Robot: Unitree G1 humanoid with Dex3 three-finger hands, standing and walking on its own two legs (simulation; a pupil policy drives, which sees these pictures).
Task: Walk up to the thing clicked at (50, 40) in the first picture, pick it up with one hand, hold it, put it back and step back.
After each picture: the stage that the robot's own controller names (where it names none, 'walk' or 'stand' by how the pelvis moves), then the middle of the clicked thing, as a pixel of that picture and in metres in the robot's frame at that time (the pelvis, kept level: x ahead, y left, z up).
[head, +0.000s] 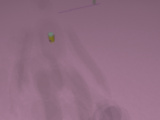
stand; (51, 37) +1.50 +0.41 -0.72
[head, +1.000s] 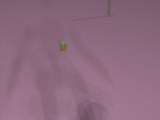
walk; (63, 46) +1.38 +0.19 -0.70
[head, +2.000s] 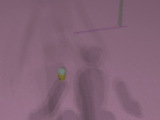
walk; (61, 74) +0.84 +0.16 -0.71
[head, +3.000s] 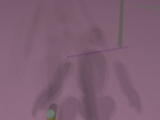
walk; (50, 116) +0.48 +0.19 -0.71
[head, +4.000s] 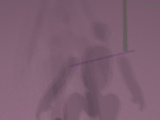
stand; out of the picture +0.36 +0.20 -0.70
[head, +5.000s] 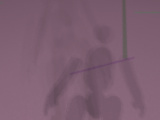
stand; out of the picture +0.32 +0.22 -0.72
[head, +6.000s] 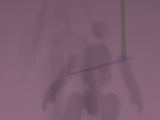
stand; out of the picture +0.29 +0.22 -0.72
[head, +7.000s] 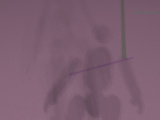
stand; out of the picture +0.32 +0.22 -0.73
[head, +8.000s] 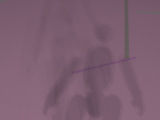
stand; out of the picture +0.33 +0.20 -0.73
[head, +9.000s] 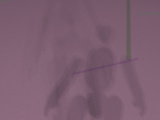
stand; out of the picture +0.33 +0.20 -0.73
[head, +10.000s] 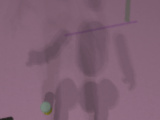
go down; (46, 108) +0.37 +0.20 -0.61
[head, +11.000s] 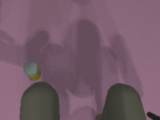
go down; (33, 71) +0.41 +0.24 -0.32
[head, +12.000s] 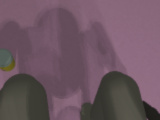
close in; (4, 60) +0.40 +0.26 -0.26
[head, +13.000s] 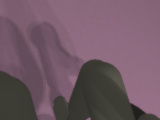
close; out of the picture +0.39 +0.29 -0.22
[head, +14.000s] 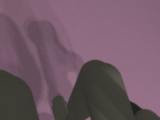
lift; out of the picture +0.38 +0.29 -0.22
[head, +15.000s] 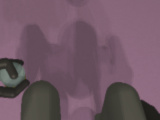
lift; (14, 79) +0.32 +0.25 -0.08
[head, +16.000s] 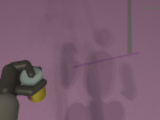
hold; (34, 85) +0.33 +0.17 +0.04
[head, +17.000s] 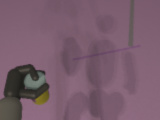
hold; (38, 88) +0.33 +0.17 -0.01
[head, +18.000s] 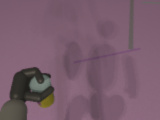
hold; (43, 91) +0.33 +0.16 -0.01
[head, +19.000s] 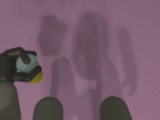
crouch; (30, 69) +0.39 +0.19 -0.10
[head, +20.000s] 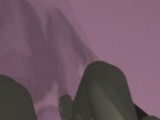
lower; out of the picture +0.39 +0.29 -0.23
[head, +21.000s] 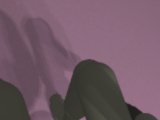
lower; out of the picture +0.40 +0.30 -0.22
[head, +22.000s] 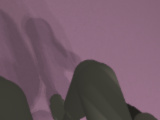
lower; out of the picture +0.40 +0.30 -0.22
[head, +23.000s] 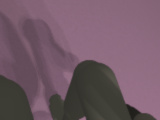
lower; out of the picture +0.40 +0.30 -0.23
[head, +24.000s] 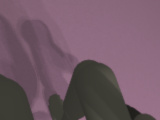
loosen; out of the picture +0.39 +0.30 -0.22
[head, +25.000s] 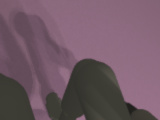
withdraw; out of the picture +0.38 +0.30 -0.23
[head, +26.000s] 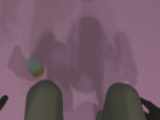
walk; (36, 68) +0.42 +0.24 -0.34
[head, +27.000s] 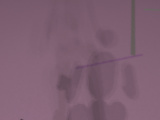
stand; out of the picture +0.35 +0.18 -0.66
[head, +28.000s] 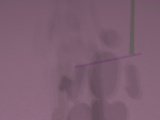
stand; out of the picture +0.37 +0.20 -0.67
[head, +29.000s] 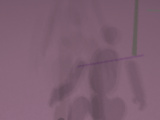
stand; out of the picture +0.37 +0.19 -0.70
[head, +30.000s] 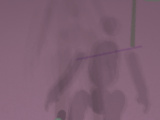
walk; out of the picture +0.39 +0.19 -0.71
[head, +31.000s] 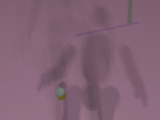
walk; (60, 93) +0.53 +0.17 -0.70
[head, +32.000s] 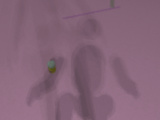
walk; (51, 67) +0.76 +0.25 -0.70
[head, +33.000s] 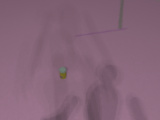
stand; (62, 73) +0.95 +0.22 -0.71
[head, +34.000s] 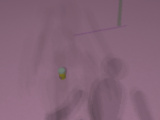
stand; (62, 73) +0.94 +0.22 -0.73
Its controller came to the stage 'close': yes
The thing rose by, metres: 0.70
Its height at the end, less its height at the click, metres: +0.00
